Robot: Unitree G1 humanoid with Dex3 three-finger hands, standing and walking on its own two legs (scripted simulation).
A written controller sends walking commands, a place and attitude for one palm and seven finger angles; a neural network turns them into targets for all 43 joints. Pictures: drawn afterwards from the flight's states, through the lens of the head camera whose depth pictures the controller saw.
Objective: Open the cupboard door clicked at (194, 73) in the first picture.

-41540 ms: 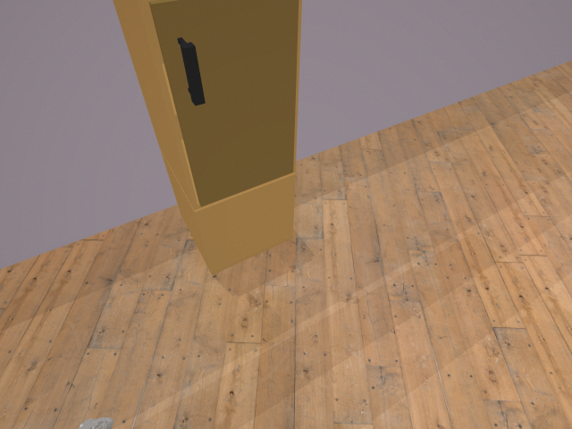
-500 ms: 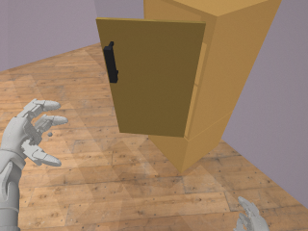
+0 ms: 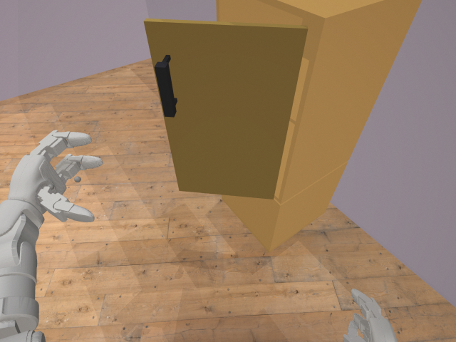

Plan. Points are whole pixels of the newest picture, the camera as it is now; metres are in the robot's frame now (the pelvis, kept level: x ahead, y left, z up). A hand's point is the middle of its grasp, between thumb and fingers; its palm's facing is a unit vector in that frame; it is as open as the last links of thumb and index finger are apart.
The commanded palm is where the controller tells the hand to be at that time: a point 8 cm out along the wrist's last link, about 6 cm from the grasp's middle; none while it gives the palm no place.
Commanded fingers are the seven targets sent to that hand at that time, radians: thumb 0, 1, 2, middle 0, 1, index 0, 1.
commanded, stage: move the hooked fingers beside the handle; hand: left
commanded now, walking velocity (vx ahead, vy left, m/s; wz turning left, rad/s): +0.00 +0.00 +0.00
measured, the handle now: (168, 86) +0.65 +0.20 +0.12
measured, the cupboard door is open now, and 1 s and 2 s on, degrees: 48 48 48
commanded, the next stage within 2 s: none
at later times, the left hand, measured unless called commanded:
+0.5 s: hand (106, 138) +0.43 +0.27 +0.13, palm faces -0.03 -1.00 +0.01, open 14.0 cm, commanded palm +0.41 +0.32 +0.13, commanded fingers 0.00 -0.50 0.30 -0.30 -1.20 -0.30 -1.20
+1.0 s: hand (124, 111) +0.52 +0.27 +0.13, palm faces -0.04 -1.00 +0.01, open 14.0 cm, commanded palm +0.51 +0.32 +0.13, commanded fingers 0.00 -0.50 0.30 -0.30 -1.20 -0.30 -1.20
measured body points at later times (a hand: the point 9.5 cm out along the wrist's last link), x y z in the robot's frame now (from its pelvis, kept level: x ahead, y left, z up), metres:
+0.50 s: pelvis +0.01 +0.02 -0.01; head +0.05 +0.03 +0.44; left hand +0.43 +0.33 +0.14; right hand +0.08 -0.25 -0.11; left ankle +0.04 +0.12 -0.73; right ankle +0.00 -0.10 -0.73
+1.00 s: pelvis +0.01 +0.02 -0.02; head +0.11 +0.04 +0.42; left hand +0.51 +0.32 +0.14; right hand +0.01 -0.26 -0.12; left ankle +0.04 +0.12 -0.73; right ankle +0.00 -0.10 -0.73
